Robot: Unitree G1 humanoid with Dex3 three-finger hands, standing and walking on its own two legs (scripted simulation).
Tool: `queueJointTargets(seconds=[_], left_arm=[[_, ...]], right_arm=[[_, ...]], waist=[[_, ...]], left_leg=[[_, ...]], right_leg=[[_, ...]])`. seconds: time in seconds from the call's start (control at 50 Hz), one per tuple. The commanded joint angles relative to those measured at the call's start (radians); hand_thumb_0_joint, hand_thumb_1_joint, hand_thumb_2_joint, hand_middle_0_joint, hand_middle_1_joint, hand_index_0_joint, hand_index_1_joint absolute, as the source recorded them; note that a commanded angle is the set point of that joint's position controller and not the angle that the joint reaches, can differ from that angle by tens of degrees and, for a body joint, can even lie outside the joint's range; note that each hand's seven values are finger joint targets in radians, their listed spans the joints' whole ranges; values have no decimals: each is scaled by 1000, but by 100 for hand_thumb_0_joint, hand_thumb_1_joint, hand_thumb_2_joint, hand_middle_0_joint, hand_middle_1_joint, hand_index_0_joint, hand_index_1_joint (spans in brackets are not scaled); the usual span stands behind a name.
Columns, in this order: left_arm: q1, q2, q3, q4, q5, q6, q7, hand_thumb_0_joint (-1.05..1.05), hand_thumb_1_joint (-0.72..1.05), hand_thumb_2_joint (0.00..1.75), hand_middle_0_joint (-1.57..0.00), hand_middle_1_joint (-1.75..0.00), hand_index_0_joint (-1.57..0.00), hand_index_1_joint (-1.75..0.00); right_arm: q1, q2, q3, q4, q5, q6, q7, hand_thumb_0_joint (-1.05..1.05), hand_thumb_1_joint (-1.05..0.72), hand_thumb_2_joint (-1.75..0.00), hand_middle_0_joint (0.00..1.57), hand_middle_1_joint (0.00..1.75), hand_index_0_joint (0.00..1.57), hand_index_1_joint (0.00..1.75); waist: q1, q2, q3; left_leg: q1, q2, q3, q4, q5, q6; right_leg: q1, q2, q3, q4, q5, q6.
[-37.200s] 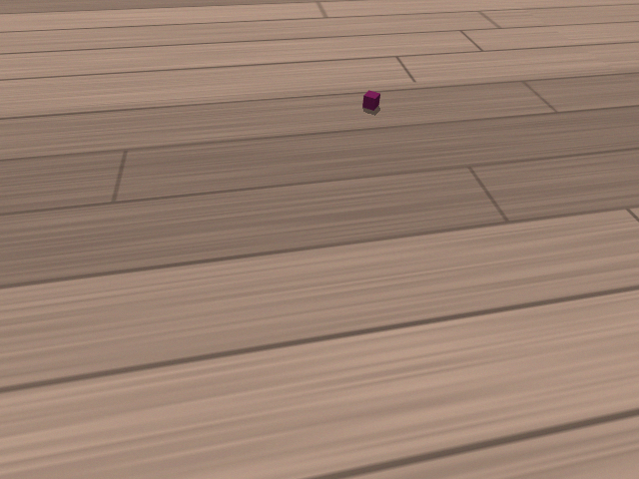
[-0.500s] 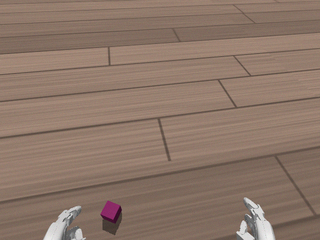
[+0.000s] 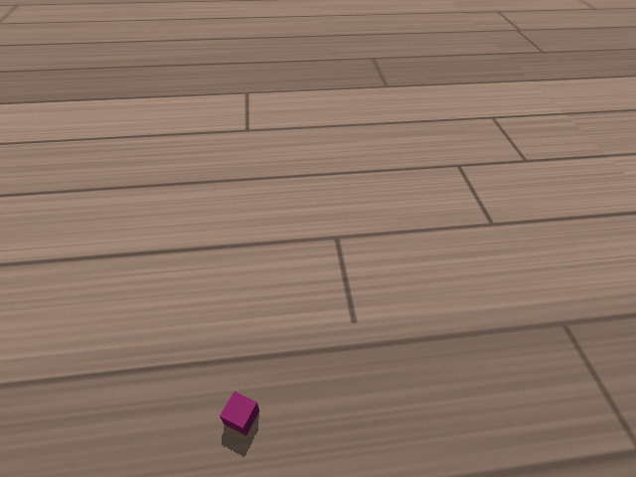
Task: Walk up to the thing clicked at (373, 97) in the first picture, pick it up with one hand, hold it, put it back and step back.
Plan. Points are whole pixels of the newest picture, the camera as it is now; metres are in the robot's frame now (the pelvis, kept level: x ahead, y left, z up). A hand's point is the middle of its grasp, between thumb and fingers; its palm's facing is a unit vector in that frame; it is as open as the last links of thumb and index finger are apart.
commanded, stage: stand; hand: left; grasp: from above
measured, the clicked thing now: (240, 413) +0.42 +0.24 -0.73
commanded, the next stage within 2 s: none
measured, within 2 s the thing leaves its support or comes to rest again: neither
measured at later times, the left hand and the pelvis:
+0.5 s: hand out of the picture +0.04 +0.24 -0.15, palm faces +0.02 -0.94 -0.35, open 7.4 cm; pelvis -0.01 +0.00 +0.01, yaw +0 degrees
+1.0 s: hand out of the picture +0.07 +0.24 -0.15, palm faces +0.01 -0.94 -0.34, open 7.4 cm; pelvis +0.00 -0.01 +0.01, yaw +0 degrees
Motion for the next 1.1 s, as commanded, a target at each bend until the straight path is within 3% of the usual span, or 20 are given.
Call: queueJointTargets(seconds=[0.0, 0.1, 0.3, 0.44, 0.58, 0.86, 0.94, 1.08], left_arm=[[-56, 183, 30, -22, -4, -31, 13, 0, 90, 90, -20, -30, -20, -30], [-66, 195, 27, 37, -3, -31, 11, 0, 90, 90, -20, -30, -20, -30], [-87, 212, 26, 96, -5, -35, 4, 0, 90, 90, -20, -30, -20, -30], [-119, 224, 25, 105, -8, -41, 3, 0, 90, 90, -20, -30, -20, -30], [-134, 237, 26, 116, -11, -39, 1, 0, 90, 90, -20, -30, -20, -30], [-149, 236, 25, 123, -16, -39, -5, 0, 90, 90, -20, -30, -20, -30], [-151, 237, 25, 123, -16, -40, -7, 0, 90, 90, -20, -30, -20, -30], [-151, 242, 27, 118, -18, -40, -9, 0, 90, 90, -20, -30, -20, -30]], right_arm=[[-39, -189, -36, -28, 13, -20, -16, 0, -90, -90, 20, 30, 20, 30], [-50, -194, -31, 10, 15, -12, -13, 0, -90, -90, 20, 30, 20, 30], [-75, -206, -28, 48, 16, -11, -6, 0, -90, -90, 20, 30, 20, 30], [-85, -210, -21, 60, 19, -15, -5, 0, -90, -90, 20, 30, 20, 30], [-84, -219, -14, 75, 19, -12, -5, 0, -90, -90, 20, 30, 20, 30], [-84, -231, -6, 82, 23, -19, -6, 0, -90, -90, 20, 30, 20, 30], [-93, -234, -5, 78, 23, -19, -6, 0, -90, -90, 20, 30, 20, 30], [-99, -241, -4, 75, 24, -22, -6, 0, -90, -90, 20, 30, 20, 30]], waist=[[-14, 12, -57], [-13, 16, -18], [-11, 11, -13], [-13, 4, -46], [-18, 8, -44], [-18, -5, -68], [-21, 1, -61], [-19, 5, -89]], left_leg=[[75, 92, -94, -151, 179, 28], [68, 97, -104, -211, 87, 21], [63, 106, -112, -253, 40, 18], [92, 111, -101, -242, 150, 16], [88, 115, -97, -246, 127, 17], [112, 126, -92, -240, 229, 18], [107, 122, -90, -240, 206, 15], [125, 132, -86, -230, 279, 18]], right_leg=[[21, -66, 81, -154, 165, -33], [32, -67, 79, -195, 112, -31], [49, -71, 78, -237, 83, -28], [72, -85, 87, -250, 145, -30], [76, -86, 89, -256, 143, -31], [96, -90, 84, -252, 204, -33], [89, -88, 83, -260, 201, -30], [111, -94, 83, -249, 258, -35]])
